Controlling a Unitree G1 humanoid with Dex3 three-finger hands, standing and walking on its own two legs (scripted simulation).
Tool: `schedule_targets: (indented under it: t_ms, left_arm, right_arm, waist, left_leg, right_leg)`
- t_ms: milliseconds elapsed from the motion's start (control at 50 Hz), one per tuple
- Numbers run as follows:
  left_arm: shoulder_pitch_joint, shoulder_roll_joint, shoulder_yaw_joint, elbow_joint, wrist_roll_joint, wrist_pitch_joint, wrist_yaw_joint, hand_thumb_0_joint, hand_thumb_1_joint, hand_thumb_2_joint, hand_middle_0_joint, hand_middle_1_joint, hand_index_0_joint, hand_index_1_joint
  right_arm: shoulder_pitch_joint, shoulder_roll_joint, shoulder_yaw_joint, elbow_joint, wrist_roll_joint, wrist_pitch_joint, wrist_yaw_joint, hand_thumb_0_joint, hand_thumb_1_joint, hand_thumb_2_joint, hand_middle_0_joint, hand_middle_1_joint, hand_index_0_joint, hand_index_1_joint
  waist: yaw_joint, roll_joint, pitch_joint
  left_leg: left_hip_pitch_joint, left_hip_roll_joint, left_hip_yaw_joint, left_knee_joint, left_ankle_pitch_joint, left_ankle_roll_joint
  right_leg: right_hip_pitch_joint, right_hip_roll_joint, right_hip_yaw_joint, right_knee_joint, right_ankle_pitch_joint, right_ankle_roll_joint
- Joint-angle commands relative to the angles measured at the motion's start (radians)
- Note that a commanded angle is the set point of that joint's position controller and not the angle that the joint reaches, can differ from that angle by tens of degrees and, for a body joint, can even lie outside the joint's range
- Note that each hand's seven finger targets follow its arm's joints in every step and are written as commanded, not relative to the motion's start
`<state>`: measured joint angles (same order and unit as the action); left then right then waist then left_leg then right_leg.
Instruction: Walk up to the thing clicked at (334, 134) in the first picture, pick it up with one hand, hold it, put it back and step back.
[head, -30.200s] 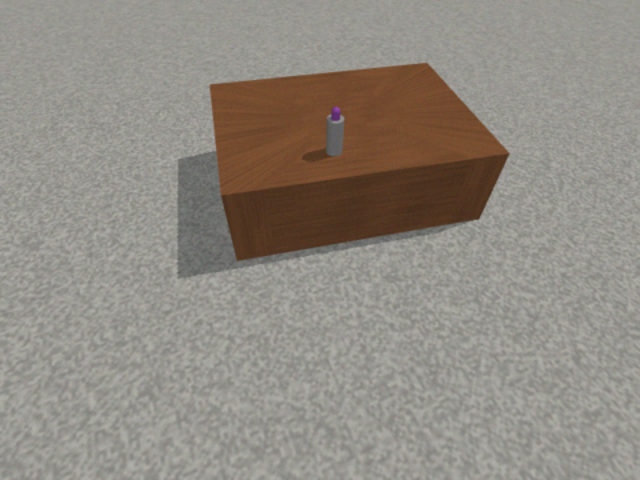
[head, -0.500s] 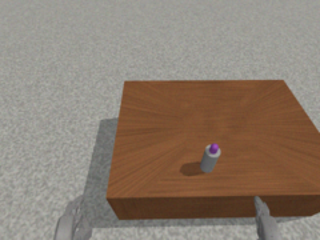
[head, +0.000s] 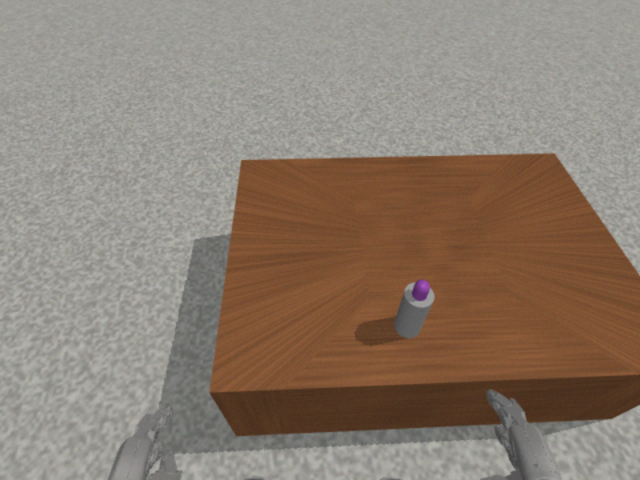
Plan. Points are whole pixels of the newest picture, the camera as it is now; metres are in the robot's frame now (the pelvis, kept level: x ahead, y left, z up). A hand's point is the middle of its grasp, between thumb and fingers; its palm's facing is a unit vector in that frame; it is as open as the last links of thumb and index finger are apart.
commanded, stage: stand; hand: right
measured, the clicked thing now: (414, 306) +0.51 -0.20 -0.27
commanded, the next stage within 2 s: none
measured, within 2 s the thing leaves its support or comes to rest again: neither
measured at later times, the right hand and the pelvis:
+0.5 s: hand out of the picture +0.06 -0.25 -0.11, palm faces -0.01 +0.94 -0.35, open 7.4 cm; pelvis +0.01 +0.00 +0.05, yaw -1 degrees
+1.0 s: hand out of the picture +0.05 -0.24 -0.10, palm faces -0.01 +0.94 -0.35, open 7.3 cm; pelvis +0.00 +0.00 +0.06, yaw +0 degrees
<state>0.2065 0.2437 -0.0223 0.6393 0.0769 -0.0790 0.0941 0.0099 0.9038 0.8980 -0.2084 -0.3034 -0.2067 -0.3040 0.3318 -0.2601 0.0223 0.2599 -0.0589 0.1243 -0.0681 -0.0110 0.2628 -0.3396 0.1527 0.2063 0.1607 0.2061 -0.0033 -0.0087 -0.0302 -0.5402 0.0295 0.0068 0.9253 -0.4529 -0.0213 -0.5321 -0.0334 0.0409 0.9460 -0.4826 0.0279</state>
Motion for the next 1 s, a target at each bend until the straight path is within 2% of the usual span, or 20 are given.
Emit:
schedule_targets:
  t_ms: [0, 40, 80, 100, 140, 180, 260, 280, 400, 420, 460, 540, 640, 680, 740, 820, 920, 980]
  left_arm:
    - [-0.046, 0.232, 0.104, -0.013, -0.011, 0.015, -0.055, 0.000, 0.900, 0.900, -0.200, -0.300, -0.200, -0.301]
    - [-0.029, 0.238, 0.107, 0.023, -0.022, 0.023, -0.072, 0.000, 0.900, 0.900, -0.200, -0.300, -0.200, -0.301]
    - [-0.051, 0.234, 0.103, 0.059, -0.020, 0.026, -0.081, 0.000, 0.900, 0.900, -0.200, -0.300, -0.200, -0.301]
    - [-0.059, 0.240, 0.104, 0.069, -0.021, 0.025, -0.083, 0.000, 0.900, 0.900, -0.200, -0.300, -0.200, -0.301]
    - [-0.073, 0.246, 0.107, 0.097, -0.026, 0.028, -0.083, 0.000, 0.900, 0.900, -0.200, -0.300, -0.200, -0.301]
    - [-0.055, 0.247, 0.107, 0.132, -0.033, 0.030, -0.078, 0.000, 0.900, 0.900, -0.200, -0.300, -0.200, -0.301]
    - [-0.029, 0.254, 0.107, 0.200, -0.046, 0.044, -0.073, 0.000, 0.900, 0.900, -0.200, -0.300, -0.200, -0.301]
    - [-0.029, 0.257, 0.106, 0.216, -0.046, 0.046, -0.073, 0.000, 0.900, 0.900, -0.200, -0.300, -0.200, -0.301]
    - [-0.049, 0.271, 0.094, 0.305, -0.053, 0.062, -0.070, 0.000, 0.900, 0.900, -0.200, -0.300, -0.200, -0.301]
    - [-0.044, 0.268, 0.091, 0.320, -0.054, 0.064, -0.071, 0.000, 0.900, 0.900, -0.200, -0.300, -0.200, -0.301]
    - [-0.049, 0.270, 0.089, 0.342, -0.055, 0.066, -0.071, 0.000, 0.900, 0.900, -0.200, -0.300, -0.200, -0.301]
    - [-0.059, 0.267, 0.082, 0.383, -0.054, 0.067, -0.075, 0.000, 0.900, 0.900, -0.200, -0.300, -0.200, -0.301]
    - [-0.078, 0.269, 0.080, 0.413, -0.053, 0.062, -0.077, 0.000, 0.900, 0.900, -0.200, -0.300, -0.200, -0.301]
    - [-0.085, 0.272, 0.079, 0.425, -0.053, 0.062, -0.078, 0.000, 0.900, 0.900, -0.200, -0.300, -0.200, -0.301]
    - [-0.098, 0.270, 0.077, 0.428, -0.056, 0.059, -0.078, 0.000, 0.900, 0.900, -0.200, -0.300, -0.200, -0.301]
    - [-0.105, 0.274, 0.074, 0.443, -0.056, 0.059, -0.079, 0.000, 0.900, 0.900, -0.200, -0.300, -0.200, -0.301]
    - [-0.105, 0.275, 0.068, 0.451, -0.056, 0.059, -0.078, 0.000, 0.900, 0.900, -0.200, -0.300, -0.200, -0.301]
    - [-0.105, 0.279, 0.066, 0.459, -0.058, 0.061, -0.079, 0.000, 0.900, 0.900, -0.200, -0.300, -0.200, -0.301]
  right_arm:
    - [-0.082, -0.223, -0.111, 0.153, -0.008, -0.139, 0.041, 0.000, -0.380, -0.900, 0.200, 0.300, 0.200, 0.300]
    - [-0.118, -0.215, -0.110, 0.219, 0.009, -0.143, 0.045, 0.000, -0.540, -0.900, 0.200, 0.300, 0.200, 0.300]
    - [-0.130, -0.197, -0.104, 0.288, 0.011, -0.148, 0.046, 0.000, -0.700, -0.900, 0.200, 0.300, 0.200, 0.300]
    - [-0.134, -0.202, -0.106, 0.319, 0.010, -0.154, 0.045, 0.000, -0.780, -0.900, 0.200, 0.300, 0.200, 0.300]
    - [-0.127, -0.205, -0.106, 0.386, 0.009, -0.162, 0.043, 0.000, -0.900, -0.900, 0.200, 0.300, 0.200, 0.300]
    - [-0.118, -0.221, -0.107, 0.445, 0.009, -0.170, 0.043, 0.000, -0.900, -0.900, 0.200, 0.300, 0.200, 0.300]
    - [-0.136, -0.246, -0.104, 0.540, 0.016, -0.174, 0.033, 0.000, -0.900, -0.900, 0.200, 0.300, 0.200, 0.300]
    - [-0.135, -0.245, -0.100, 0.562, 0.020, -0.175, 0.032, 0.000, -0.900, -0.900, 0.200, 0.300, 0.200, 0.300]
    - [-0.142, -0.248, -0.083, 0.680, 0.027, -0.165, 0.029, 0.000, -0.900, -0.900, 0.200, 0.300, 0.200, 0.300]
    - [-0.154, -0.249, -0.081, 0.695, 0.028, -0.164, 0.029, 0.000, -0.900, -0.900, 0.200, 0.300, 0.200, 0.300]
    - [-0.157, -0.253, -0.080, 0.720, 0.029, -0.164, 0.029, 0.000, -0.900, -0.900, 0.200, 0.300, 0.200, 0.300]
    - [-0.183, -0.251, -0.076, 0.757, 0.032, -0.163, 0.032, 0.000, -0.900, -0.900, 0.200, 0.300, 0.200, 0.300]
    - [-0.191, -0.249, -0.075, 0.790, 0.032, -0.161, 0.037, 0.000, -0.900, -0.900, 0.200, 0.300, 0.200, 0.300]
    - [-0.196, -0.247, -0.076, 0.801, 0.033, -0.157, 0.038, 0.000, -0.900, -0.900, 0.200, 0.300, 0.200, 0.300]
    - [-0.195, -0.251, -0.074, 0.812, 0.034, -0.158, 0.040, 0.000, -0.900, -0.900, 0.200, 0.300, 0.200, 0.300]
    - [-0.200, -0.253, -0.070, 0.822, 0.036, -0.157, 0.041, 0.000, -0.900, -0.900, 0.200, 0.300, 0.200, 0.300]
    - [-0.220, -0.266, -0.070, 0.827, 0.039, -0.158, 0.043, 0.000, -0.900, -0.900, 0.200, 0.300, 0.200, 0.300]
    - [-0.220, -0.268, -0.068, 0.837, 0.040, -0.155, 0.044, 0.000, -0.900, -0.900, 0.200, 0.300, 0.200, 0.300]
  waist:
    - [0.015, 0.076, -0.065]
    - [0.011, 0.039, -0.063]
    - [-0.002, -0.037, -0.029]
    - [-0.006, -0.050, -0.040]
    - [-0.015, -0.043, -0.039]
    - [-0.010, -0.008, -0.052]
    - [0.009, 0.017, -0.050]
    - [0.005, 0.006, -0.051]
    - [-0.005, -0.004, 0.020]
    - [0.001, 0.003, 0.037]
    - [0.002, 0.015, 0.030]
    - [0.004, 0.012, 0.082]
    - [0.002, 0.016, 0.073]
    - [0.000, 0.003, 0.092]
    - [-0.001, 0.019, 0.060]
    - [-0.003, 0.017, 0.069]
    - [0.002, 0.004, 0.047]
    - [0.000, 0.015, 0.062]
  left_leg:
    - [0.148, 0.075, -0.126, -0.237, 0.216, 0.101]
    - [0.159, 0.069, -0.110, -0.251, 0.136, 0.087]
    - [0.140, 0.037, -0.067, -0.246, 0.092, 0.070]
    - [0.180, 0.027, -0.048, -0.227, 0.139, 0.064]
    - [0.232, 0.033, -0.055, -0.259, 0.195, 0.067]
    - [0.277, 0.053, -0.072, -0.282, 0.299, 0.074]
    - [0.313, 0.078, -0.084, -0.348, 0.389, 0.072]
    - [0.330, 0.078, -0.077, -0.358, 0.422, 0.069]
    - [0.355, 0.078, -0.065, -0.470, 0.373, 0.047]
    - [0.364, 0.080, -0.068, -0.492, 0.345, 0.044]
    - [0.377, 0.088, -0.071, -0.519, 0.359, 0.044]
    - [0.380, 0.084, -0.070, -0.571, 0.287, 0.033]
    - [0.381, 0.085, -0.067, -0.597, 0.268, 0.033]
    - [0.393, 0.082, -0.064, -0.600, 0.249, 0.032]
    - [0.396, 0.087, -0.064, -0.602, 0.283, 0.033]
    - [0.402, 0.089, -0.064, -0.615, 0.276, 0.033]
    - [0.421, 0.094, -0.067, -0.617, 0.350, 0.033]
    - [0.420, 0.091, -0.066, -0.631, 0.295, 0.030]
  right_leg:
    - [0.090, 0.009, 0.012, -0.195, 0.200, -0.092]
    - [0.097, 0.011, 0.030, -0.238, 0.161, -0.091]
    - [0.108, -0.019, 0.086, -0.324, 0.120, -0.102]
    - [0.114, -0.036, 0.105, -0.348, 0.163, -0.105]
    - [0.118, -0.040, 0.108, -0.361, 0.211, -0.099]
    - [0.163, -0.032, 0.080, -0.353, 0.319, -0.088]
    - [0.253, -0.031, 0.059, -0.378, 0.404, -0.081]
    - [0.267, -0.034, 0.060, -0.386, 0.430, -0.080]
    - [0.321, -0.049, 0.075, -0.514, 0.392, -0.072]
    - [0.317, -0.048, 0.073, -0.533, 0.362, -0.067]
    - [0.350, -0.048, 0.067, -0.544, 0.371, -0.065]
    - [0.339, -0.047, 0.061, -0.594, 0.301, -0.057]
    - [0.372, -0.054, 0.062, -0.625, 0.303, -0.053]
    - [0.351, -0.054, 0.067, -0.642, 0.263, -0.051]
    - [0.390, -0.063, 0.064, -0.643, 0.323, -0.050]
    - [0.387, -0.065, 0.063, -0.649, 0.326, -0.047]
    - [0.406, -0.069, 0.053, -0.646, 0.381, -0.043]
    - [0.390, -0.066, 0.051, -0.654, 0.342, -0.042]
